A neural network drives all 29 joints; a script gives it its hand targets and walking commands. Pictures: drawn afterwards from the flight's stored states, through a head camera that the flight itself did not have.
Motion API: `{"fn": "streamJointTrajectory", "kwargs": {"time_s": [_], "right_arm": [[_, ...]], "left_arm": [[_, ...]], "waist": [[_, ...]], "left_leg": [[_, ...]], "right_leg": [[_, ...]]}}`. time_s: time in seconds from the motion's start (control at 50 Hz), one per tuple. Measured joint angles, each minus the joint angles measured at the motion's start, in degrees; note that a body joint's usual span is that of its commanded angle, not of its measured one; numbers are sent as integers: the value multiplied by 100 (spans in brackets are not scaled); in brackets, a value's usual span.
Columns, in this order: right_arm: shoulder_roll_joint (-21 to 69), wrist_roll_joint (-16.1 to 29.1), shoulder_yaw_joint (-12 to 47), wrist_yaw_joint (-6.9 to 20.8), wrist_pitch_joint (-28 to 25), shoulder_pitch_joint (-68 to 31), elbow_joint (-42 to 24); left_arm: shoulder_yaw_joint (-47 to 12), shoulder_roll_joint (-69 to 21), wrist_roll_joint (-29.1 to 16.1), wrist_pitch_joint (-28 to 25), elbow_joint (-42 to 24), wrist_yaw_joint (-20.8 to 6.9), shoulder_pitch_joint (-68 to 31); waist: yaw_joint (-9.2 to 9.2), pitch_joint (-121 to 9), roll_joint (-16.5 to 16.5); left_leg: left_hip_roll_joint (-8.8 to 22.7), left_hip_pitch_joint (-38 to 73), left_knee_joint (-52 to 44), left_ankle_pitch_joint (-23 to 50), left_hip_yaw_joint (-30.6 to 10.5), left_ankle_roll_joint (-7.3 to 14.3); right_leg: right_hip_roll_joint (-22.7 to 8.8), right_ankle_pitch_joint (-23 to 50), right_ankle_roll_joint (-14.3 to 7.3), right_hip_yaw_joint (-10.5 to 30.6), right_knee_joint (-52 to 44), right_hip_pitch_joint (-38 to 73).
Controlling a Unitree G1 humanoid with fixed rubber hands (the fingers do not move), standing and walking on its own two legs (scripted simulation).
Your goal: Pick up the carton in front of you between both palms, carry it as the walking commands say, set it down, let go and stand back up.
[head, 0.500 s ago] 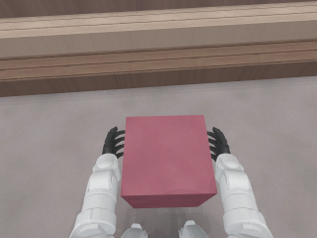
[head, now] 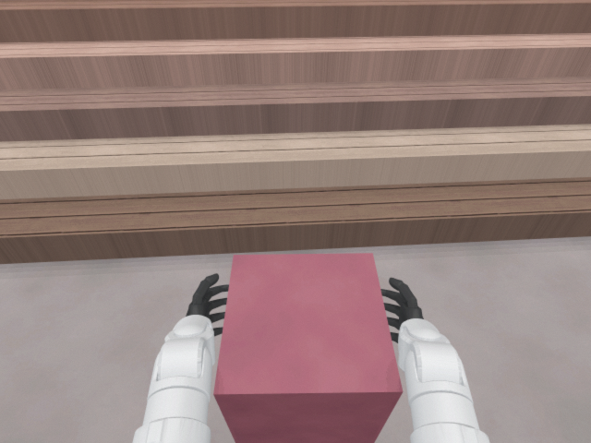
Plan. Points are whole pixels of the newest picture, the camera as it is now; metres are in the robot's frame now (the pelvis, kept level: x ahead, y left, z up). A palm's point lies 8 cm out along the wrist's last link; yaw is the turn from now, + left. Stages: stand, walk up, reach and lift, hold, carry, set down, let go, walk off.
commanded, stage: reach and lift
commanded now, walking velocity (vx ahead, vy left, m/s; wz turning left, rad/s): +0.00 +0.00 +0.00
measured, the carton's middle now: (304, 355) +0.29 +0.00 -0.05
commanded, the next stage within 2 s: hold in 0.90 s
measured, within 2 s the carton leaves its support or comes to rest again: neither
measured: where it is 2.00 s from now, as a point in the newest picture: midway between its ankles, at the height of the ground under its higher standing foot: outside the picture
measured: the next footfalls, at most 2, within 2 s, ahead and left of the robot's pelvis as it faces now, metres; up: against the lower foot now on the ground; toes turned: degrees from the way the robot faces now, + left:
none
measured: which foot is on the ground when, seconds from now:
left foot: down 0.00-1.00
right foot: down 0.00-1.00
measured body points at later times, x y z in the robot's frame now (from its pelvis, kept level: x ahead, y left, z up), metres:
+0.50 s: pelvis +0.00 +0.00 +0.00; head -0.02 -0.01 +0.45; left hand +0.31 +0.15 +0.03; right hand +0.31 -0.16 +0.03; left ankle +0.01 +0.12 -0.74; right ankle +0.03 -0.13 -0.74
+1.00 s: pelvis +0.01 +0.00 +0.01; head -0.03 +0.00 +0.46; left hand +0.31 +0.15 +0.05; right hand +0.30 -0.15 +0.04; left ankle +0.01 +0.12 -0.74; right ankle +0.03 -0.13 -0.74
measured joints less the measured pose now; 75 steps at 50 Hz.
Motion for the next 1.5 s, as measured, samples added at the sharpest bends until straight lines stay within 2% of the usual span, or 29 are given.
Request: {"fn": "streamJointTrajectory", "kwargs": {"time_s": [0.3,0.68,0.92,1.04,1.18,1.5], "right_arm": [[85,-158,-210,97,89,-293,-130],[-26,-28,267,52,389,123,-589],[-47,29,368,43,580,217,-801],[-73,136,525,-5,793,338,-1173],[-42,83,416,29,974,184,-1022],[18,20,204,55,910,-63,-884]], "left_arm": [[253,-93,180,82,-119,-125,-307],[-235,24,74,394,-584,-97,105],[-353,45,15,594,-796,-80,194],[-506,74,-100,816,-1177,-39,316],[-372,47,-40,1000,-1065,-72,193],[-140,-16,38,918,-911,-119,-57]], "waist": [[16,459,18],[16,404,6],[7,411,3],[30,386,-1],[30,447,-9],[38,548,2]], "left_leg": [[17,201,-67,84,8,-13],[46,676,-559,171,-21,-15],[33,800,-618,183,-7,3],[34,927,-716,234,5,6],[29,1001,-669,238,6,5],[36,891,-505,211,-13,-15]], "right_leg": [[14,89,-5,13,-60,193],[5,162,-19,-1,-538,668],[-12,179,-3,16,-607,795],[-17,231,5,33,-702,916],[-17,232,0,33,-649,987],[3,204,-12,14,-485,881]]}}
